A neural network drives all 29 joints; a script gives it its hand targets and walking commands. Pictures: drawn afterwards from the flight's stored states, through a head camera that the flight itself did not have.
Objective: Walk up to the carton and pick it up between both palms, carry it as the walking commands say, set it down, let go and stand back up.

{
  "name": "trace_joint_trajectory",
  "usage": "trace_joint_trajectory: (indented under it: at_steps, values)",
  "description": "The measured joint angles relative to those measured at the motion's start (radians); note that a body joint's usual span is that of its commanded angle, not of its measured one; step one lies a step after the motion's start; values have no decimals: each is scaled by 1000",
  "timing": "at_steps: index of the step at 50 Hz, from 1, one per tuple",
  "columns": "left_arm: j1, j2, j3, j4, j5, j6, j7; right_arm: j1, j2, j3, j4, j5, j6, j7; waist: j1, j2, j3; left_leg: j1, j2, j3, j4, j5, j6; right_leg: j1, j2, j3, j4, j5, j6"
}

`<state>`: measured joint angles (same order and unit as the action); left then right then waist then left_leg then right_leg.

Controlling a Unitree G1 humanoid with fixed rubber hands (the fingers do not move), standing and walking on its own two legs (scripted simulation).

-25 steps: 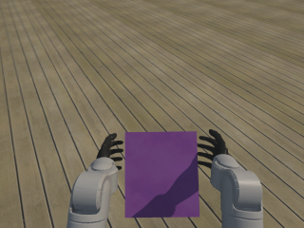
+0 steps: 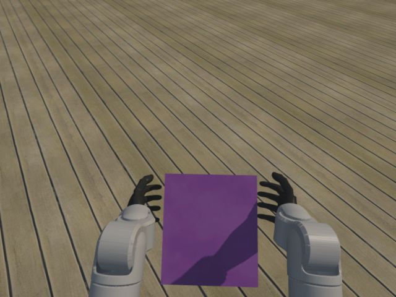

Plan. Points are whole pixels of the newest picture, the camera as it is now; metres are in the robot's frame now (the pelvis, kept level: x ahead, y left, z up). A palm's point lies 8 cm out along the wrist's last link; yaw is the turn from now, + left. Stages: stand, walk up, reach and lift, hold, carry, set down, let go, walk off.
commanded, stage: carry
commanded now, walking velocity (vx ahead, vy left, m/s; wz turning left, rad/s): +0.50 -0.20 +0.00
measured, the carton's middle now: (208, 221) +0.32 -0.01 -0.03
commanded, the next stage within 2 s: none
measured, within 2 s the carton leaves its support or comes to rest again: neither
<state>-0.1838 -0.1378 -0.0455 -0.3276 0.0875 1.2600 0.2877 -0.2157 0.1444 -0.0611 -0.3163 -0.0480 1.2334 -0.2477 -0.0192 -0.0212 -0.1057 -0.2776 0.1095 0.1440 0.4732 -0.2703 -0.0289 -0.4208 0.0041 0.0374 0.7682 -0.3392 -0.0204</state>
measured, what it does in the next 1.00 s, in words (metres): walks ahead: right foot, then left foot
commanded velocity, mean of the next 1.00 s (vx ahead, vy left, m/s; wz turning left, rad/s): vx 0.50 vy -0.20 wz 0.00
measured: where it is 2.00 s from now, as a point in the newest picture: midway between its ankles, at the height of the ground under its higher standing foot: (224, 176)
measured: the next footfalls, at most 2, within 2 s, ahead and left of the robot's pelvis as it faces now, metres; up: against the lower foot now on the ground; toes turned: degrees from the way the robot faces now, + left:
right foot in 0.08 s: +0.12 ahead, -0.15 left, +0.00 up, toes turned +2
left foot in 0.38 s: +0.30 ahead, +0.07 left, +0.00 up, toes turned +7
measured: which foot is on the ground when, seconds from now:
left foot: down 0.00-0.12, up 0.14-0.36, down 0.38-0.66, up 0.68-0.94, down 0.96-1.00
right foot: up 0.00-0.06, down 0.08-0.38, up 0.40-0.60, down 0.62-0.98, up 1.00-1.00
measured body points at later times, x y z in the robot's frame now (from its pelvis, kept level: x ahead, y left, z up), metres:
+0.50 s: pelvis +0.27 -0.05 +0.00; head +0.28 -0.03 +0.45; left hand +0.56 +0.07 +0.08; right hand +0.56 -0.20 +0.09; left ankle +0.26 +0.06 -0.74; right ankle +0.21 -0.17 -0.69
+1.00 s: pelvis +0.57 -0.10 -0.01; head +0.57 -0.08 +0.44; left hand +0.85 +0.02 +0.08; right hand +0.85 -0.25 +0.09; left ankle +0.62 +0.00 -0.74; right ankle +0.43 -0.21 -0.72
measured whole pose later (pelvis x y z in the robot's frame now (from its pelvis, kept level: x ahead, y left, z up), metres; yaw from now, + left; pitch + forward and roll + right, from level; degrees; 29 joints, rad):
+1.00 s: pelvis +0.57 -0.10 -0.01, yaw -2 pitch +3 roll -1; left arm -0.17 -0.14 -0.04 -0.41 0.09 1.24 0.28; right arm -0.21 0.14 -0.06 -0.32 -0.04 1.17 -0.24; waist -0.02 -0.04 -0.08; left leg -0.42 0.09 0.15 0.58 -0.19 0.00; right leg -0.17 0.04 -0.01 0.66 -0.43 -0.03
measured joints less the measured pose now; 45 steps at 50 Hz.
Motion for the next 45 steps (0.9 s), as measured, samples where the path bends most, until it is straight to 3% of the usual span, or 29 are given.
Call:
trace_joint_trajectory:
  at_steps: [4,5,7,9,11,16,18,20,22,24,27,30,32,34,36,38,42,45]
  values:
    - [3,0,0,-11,0,0,-1,0,0,0,0,2,-4,1,1,29,-2,53,17,1,-24,-47,-28,-2,-19,1,-225,-2,0]
    - [3,0,0,-17,0,-2,-2,1,0,0,0,3,-12,0,1,35,-2,67,23,-2,-11,-68,-31,21,-16,-3,-264,59,4]
    - [5,0,0,-14,-1,-16,-10,2,-1,1,0,3,-24,-6,2,52,5,50,38,-7,125,-116,-32,63,-6,-16,-267,122,15]
    - [8,0,0,-17,-1,-19,-12,1,-1,2,0,4,-26,-9,3,27,5,-15,11,-7,339,-208,-32,124,-17,-16,-311,89,14]
    - [7,-1,0,-29,-1,-19,-13,1,-1,2,-1,4,-34,-10,2,-3,5,-73,-16,-9,426,-247,-32,194,-24,-17,-385,82,8]
    - [5,-1,0,-53,-1,-18,-17,1,-1,2,-5,4,-51,-10,0,-32,9,-145,-39,-12,280,-262,-32,333,4,-20,-456,36,-9]
    - [4,-1,0,-59,0,-18,-14,0,-1,2,-5,5,-54,-6,-2,-34,9,-136,-47,-4,130,-155,-32,353,21,-22,-400,-23,-10]
    - [3,0,2,-66,0,-19,-3,-2,0,3,-4,6,-56,4,0,-18,12,-119,-29,-2,86,81,13,259,44,-23,-143,-82,-10]
    - [2,0,2,-42,-1,-21,-2,1,0,3,-4,5,-42,2,0,-15,11,-84,-30,3,87,2,14,126,42,-22,102,-86,-11]
    - [8,0,2,-19,-1,-20,-3,1,0,3,-5,6,-20,0,2,-8,10,-51,-30,4,65,-29,23,31,32,-20,159,-88,-11]
    - [13,1,2,-24,-1,-17,-3,1,0,3,-5,6,-15,5,3,3,9,18,-25,4,5,-32,24,-56,2,-18,48,-85,-11]
    - [14,1,2,-45,-1,-15,-6,2,0,3,-5,5,-27,8,4,22,7,90,-13,3,-18,-75,2,-60,-14,-18,-154,-61,-11]
    - [15,1,2,-52,-1,-16,-8,2,-1,4,-5,5,-34,7,3,36,6,144,-4,-1,-11,-120,-17,-16,-9,-23,-243,65,-8]
    - [13,1,1,-37,-1,-23,-13,3,-1,4,-4,3,-33,1,5,59,7,135,11,-6,106,-138,-19,23,-4,-40,-239,171,-1]
    - [17,1,2,-23,-1,-25,-13,2,-1,4,-4,3,-19,1,6,51,9,57,-7,-5,342,-201,-19,75,-12,-42,-268,125,3]
    - [17,1,2,-17,-1,-24,-15,2,-1,4,-5,3,-14,-2,5,32,14,-19,-25,-7,473,-226,-19,142,-16,-43,-343,112,2]
    - [17,1,1,-38,-1,-25,-24,2,-1,4,-6,3,-32,-7,3,-14,23,-134,-29,-10,457,-223,-19,259,-9,-45,-451,106,-7]
    - [17,1,0,-59,-1,-23,-25,2,-1,4,-6,3,-47,-4,2,-27,26,-164,-29,-11,313,-220,-19,338,6,-46,-470,59,-12]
